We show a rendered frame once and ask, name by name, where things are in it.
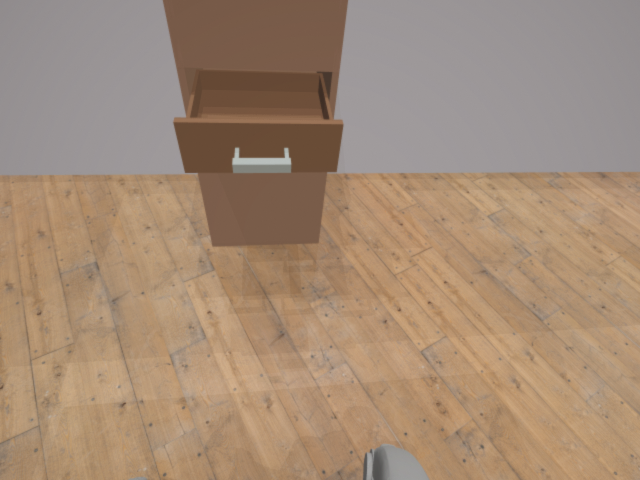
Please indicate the cabinet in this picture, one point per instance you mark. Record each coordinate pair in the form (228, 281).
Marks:
(304, 36)

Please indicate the drawer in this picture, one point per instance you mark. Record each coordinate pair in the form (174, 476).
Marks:
(261, 113)

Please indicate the robot right thigh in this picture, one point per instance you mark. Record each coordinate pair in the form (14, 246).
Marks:
(392, 463)

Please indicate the handle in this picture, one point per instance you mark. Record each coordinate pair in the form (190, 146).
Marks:
(261, 165)

